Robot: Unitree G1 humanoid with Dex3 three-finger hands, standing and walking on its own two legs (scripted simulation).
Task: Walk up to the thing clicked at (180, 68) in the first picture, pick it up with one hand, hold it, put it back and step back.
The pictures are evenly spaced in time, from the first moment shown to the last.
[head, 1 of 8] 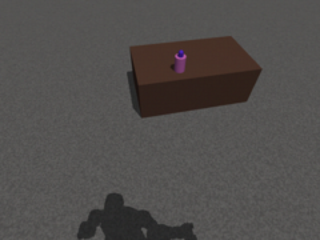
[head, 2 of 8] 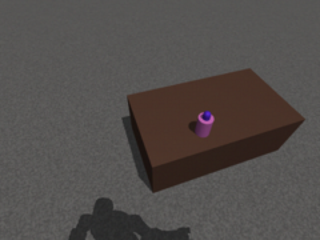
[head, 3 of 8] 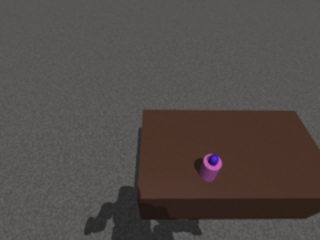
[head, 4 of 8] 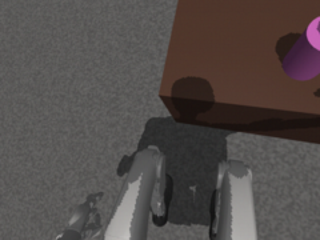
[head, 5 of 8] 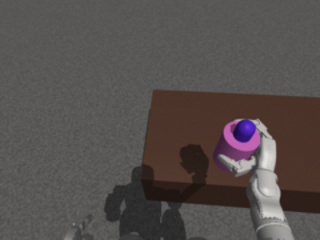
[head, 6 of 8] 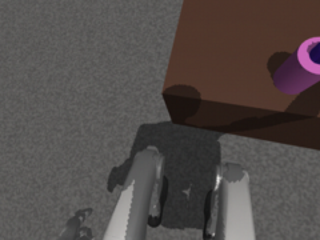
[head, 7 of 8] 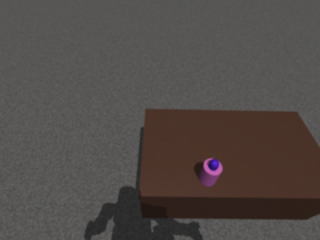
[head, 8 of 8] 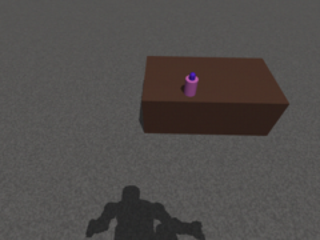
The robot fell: no
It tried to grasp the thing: yes
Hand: right
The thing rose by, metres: 0.35
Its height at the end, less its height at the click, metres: +0.00
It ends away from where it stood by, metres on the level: 0.03
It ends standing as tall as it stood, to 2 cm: yes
